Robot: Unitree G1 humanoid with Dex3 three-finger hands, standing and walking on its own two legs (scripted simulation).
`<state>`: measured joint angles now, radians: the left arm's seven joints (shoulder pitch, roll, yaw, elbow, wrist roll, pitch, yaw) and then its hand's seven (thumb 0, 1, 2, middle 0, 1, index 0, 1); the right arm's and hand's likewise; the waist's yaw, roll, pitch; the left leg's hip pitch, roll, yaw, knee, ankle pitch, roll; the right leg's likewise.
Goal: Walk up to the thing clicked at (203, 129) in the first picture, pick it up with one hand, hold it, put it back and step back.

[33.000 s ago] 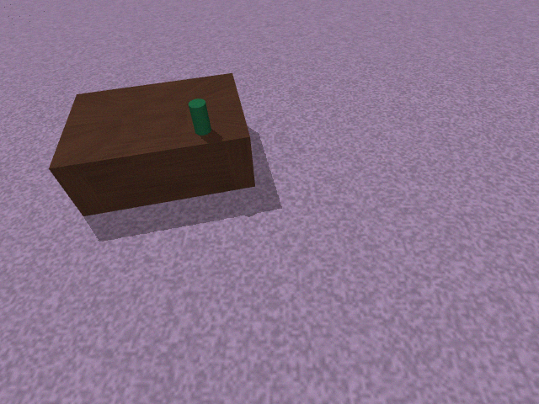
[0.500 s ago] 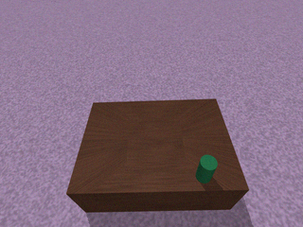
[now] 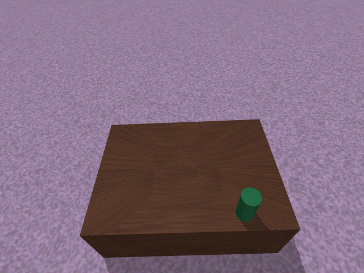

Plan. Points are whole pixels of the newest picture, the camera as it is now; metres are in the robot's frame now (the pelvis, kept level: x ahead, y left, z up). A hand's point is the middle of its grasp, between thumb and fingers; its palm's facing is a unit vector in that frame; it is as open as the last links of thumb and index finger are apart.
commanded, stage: stand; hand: right
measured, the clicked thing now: (247, 205) +0.46 -0.22 -0.38
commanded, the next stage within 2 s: step back in 0.44 s
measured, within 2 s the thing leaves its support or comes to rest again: neither
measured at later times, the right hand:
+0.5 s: hand out of the picture +0.05 -0.26 -0.16, palm faces -0.02 +0.94 -0.34, open 7.4 cm
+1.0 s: hand out of the picture -0.05 -0.22 -0.16, palm faces +0.02 +0.90 -0.44, open 7.4 cm
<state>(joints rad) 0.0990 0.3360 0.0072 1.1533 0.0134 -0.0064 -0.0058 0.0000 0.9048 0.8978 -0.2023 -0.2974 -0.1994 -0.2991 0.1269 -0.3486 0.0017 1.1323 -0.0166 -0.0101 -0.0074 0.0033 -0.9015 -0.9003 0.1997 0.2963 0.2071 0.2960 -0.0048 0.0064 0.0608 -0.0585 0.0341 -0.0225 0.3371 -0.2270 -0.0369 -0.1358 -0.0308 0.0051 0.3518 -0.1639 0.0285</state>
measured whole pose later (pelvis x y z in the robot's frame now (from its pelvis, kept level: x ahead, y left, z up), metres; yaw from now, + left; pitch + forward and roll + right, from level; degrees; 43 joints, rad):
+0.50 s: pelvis -0.01 +0.00 +0.00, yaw +0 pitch -2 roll +0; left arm 0.12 0.35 0.03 1.12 0.00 0.01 -0.01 0.00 0.90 0.90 -0.20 -0.30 -0.20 -0.30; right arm 0.13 -0.36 -0.01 1.11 -0.01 0.01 0.00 0.00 -0.90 -0.90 0.20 0.30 0.21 0.30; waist 0.00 0.01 0.09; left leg -0.11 0.03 -0.02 0.39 -0.24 -0.03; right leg -0.19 -0.03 0.01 0.40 -0.18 0.03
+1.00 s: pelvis -0.09 +0.05 -0.02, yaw -3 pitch -1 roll -1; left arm 0.07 0.38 0.06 0.88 0.02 0.06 0.02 0.00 0.91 0.90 -0.20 -0.30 -0.20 -0.30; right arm 0.19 -0.35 -0.05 0.93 -0.04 0.03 -0.02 0.00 -0.90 -0.90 0.20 0.30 0.21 0.30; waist -0.03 -0.04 0.19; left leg -0.27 -0.02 0.02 0.59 -0.31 0.05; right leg -0.47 0.12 0.15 1.10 -0.47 0.00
